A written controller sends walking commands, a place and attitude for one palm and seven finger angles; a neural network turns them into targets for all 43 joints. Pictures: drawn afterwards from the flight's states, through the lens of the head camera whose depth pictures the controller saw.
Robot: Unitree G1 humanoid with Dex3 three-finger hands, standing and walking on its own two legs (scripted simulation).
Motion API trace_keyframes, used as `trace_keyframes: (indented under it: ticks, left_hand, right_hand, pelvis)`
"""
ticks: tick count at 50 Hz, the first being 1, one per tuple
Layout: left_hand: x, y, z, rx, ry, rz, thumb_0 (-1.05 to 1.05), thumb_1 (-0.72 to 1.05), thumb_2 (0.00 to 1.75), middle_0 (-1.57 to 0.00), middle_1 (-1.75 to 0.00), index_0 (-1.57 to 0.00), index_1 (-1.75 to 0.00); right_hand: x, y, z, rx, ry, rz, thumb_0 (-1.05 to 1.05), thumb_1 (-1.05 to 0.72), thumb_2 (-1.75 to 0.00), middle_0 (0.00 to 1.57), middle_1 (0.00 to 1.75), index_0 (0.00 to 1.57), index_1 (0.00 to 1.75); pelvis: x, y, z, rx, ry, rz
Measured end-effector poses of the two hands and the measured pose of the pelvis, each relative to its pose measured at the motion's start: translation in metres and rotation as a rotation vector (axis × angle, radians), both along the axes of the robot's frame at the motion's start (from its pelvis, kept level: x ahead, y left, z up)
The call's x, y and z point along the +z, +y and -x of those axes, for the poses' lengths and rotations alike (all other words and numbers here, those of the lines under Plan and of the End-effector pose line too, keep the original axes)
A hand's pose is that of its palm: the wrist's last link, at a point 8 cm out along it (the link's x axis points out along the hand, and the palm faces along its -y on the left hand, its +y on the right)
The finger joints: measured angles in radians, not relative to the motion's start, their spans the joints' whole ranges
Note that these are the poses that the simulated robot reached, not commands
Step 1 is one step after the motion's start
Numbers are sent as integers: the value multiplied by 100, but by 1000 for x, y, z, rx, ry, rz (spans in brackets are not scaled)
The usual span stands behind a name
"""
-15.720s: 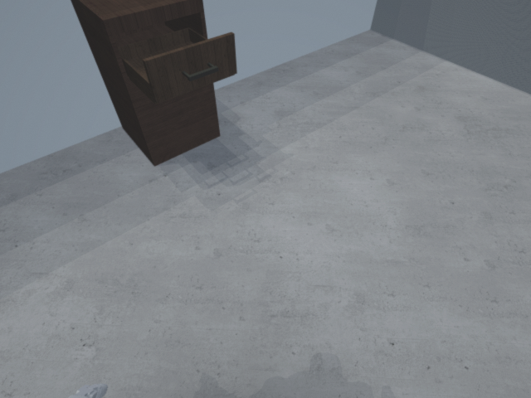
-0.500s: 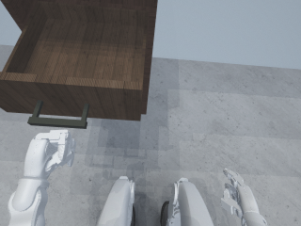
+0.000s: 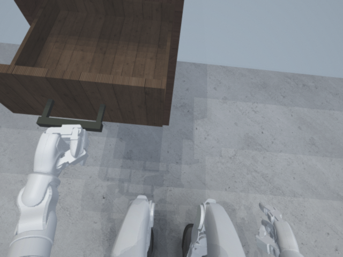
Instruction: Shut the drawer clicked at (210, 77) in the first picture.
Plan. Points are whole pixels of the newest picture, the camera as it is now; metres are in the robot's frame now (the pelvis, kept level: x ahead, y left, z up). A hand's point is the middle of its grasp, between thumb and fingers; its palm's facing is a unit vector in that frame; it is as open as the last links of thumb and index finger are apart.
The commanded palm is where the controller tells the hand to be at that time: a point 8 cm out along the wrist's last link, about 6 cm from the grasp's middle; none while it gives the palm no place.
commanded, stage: push the drawer shut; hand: left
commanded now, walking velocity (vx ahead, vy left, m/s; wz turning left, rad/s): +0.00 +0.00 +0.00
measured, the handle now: (73, 115) +0.40 +0.25 +0.02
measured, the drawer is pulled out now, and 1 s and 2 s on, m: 0.26 0.13 0.01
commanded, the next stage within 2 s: none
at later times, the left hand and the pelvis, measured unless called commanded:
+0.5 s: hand (90, 120) +0.39 +0.22 +0.01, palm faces -0.03 -1.00 -0.07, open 2.8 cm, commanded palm +0.41 +0.26 +0.02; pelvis -0.01 +0.00 +0.00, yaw -1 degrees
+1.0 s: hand (96, 96) +0.46 +0.22 +0.02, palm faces -0.01 -1.00 -0.06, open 2.9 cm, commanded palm +0.47 +0.25 +0.02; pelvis +0.00 +0.01 +0.00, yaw -1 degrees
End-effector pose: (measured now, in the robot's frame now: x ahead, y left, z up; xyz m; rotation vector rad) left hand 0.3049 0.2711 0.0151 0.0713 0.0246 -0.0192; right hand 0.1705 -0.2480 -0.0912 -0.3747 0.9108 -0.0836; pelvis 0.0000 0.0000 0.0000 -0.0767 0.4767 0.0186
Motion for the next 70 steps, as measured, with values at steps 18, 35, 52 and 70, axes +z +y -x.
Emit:
trace_keyframes:
  ticks: [18,35,52,70]
  left_hand:
    - [3,1,-46,-8,-3,1,-4,72,97,-140,-160,-140,-160]
    - [3,4,-101,-2,-10,6,-3,71,94,-140,-160,-140,-160]
    - [4,2,-138,8,-14,7,-2,72,94,-140,-160,-140,-160]
    - [4,5,-178,10,-18,8,-2,69,93,-140,-160,-140,-160]
  right_hand:
    - [5,-7,37,-37,43,31,1,-90,-90,20,30,21,30]
    - [-1,-13,77,-100,186,50,1,-90,-90,20,30,21,30]
    - [-5,-14,97,-129,285,53,1,-90,-90,20,30,21,30]
    - [-8,-21,125,-166,354,88,1,-90,-90,20,30,21,30]
  pelvis:
    - [3,1,11,-3,-11,0]
    - [2,6,7,-14,18,5]
    - [0,6,4,-17,40,10]
    - [-11,4,9,-24,70,26]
